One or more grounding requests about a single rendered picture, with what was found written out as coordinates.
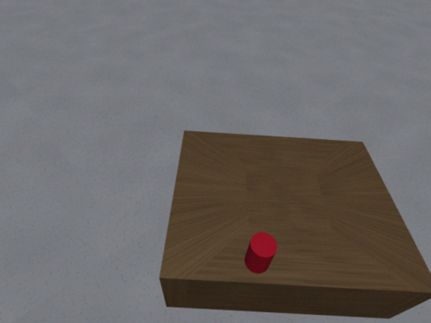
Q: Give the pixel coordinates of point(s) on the can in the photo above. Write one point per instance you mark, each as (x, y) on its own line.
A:
(260, 253)

